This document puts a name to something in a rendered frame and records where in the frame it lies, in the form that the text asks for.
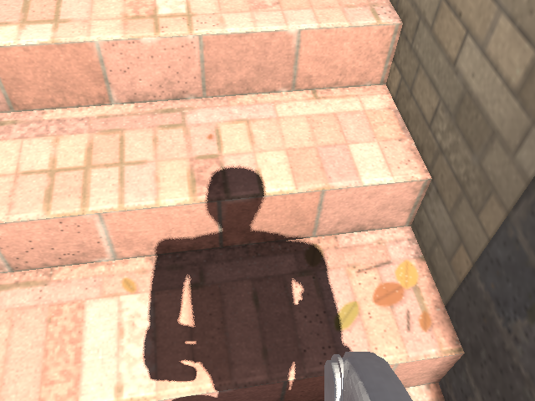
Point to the robot right thigh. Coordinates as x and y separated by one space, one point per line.
361 376

